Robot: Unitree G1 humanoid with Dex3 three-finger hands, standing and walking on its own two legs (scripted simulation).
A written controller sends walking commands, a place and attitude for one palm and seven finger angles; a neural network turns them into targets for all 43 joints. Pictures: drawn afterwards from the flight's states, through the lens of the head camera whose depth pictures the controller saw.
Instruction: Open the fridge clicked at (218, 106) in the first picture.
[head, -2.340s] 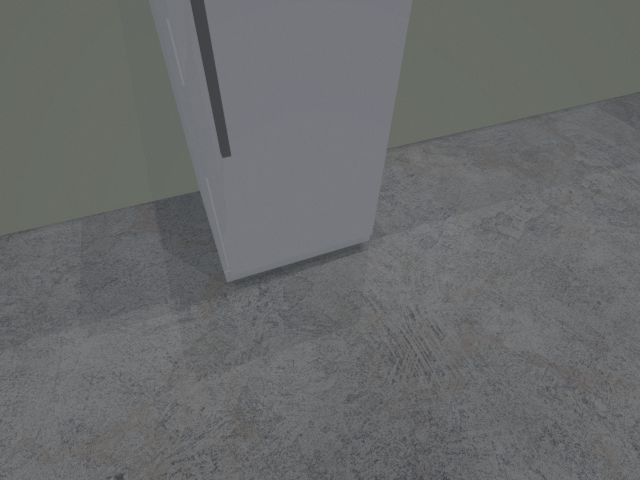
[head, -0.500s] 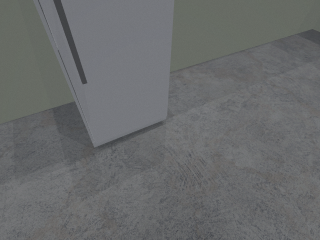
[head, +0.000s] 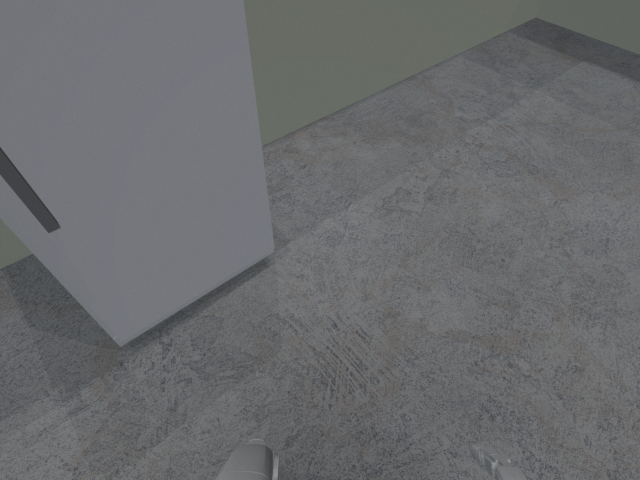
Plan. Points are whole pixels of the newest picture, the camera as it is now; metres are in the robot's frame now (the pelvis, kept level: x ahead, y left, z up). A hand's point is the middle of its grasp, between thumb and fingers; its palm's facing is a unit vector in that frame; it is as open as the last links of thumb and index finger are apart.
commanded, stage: walk to a spot facing it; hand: left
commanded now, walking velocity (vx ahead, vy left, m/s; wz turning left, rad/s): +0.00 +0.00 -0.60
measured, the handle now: out of the picture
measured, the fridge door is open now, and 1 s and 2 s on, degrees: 0 0 0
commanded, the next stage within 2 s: turn to face it in 0.28 s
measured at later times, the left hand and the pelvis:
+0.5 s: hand (229, 354) +0.32 +0.19 -0.16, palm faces -0.32 -0.91 -0.26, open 7.4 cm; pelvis +0.13 +0.04 -0.01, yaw -18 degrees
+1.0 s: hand (193, 397) +0.25 +0.24 -0.19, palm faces -0.02 -0.98 -0.21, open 7.4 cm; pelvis +0.16 +0.05 -0.01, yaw -4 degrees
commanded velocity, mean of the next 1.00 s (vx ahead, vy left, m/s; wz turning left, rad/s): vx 0.00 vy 0.00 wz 0.18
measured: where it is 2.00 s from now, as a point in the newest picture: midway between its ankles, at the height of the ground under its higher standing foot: outside the picture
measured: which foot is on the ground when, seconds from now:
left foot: up 0.00-0.08, down 0.10-0.54, up 0.56-0.82, down 0.84-1.00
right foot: down 0.00-0.10, up 0.12-0.50, down 0.52-0.84, up 0.86-1.00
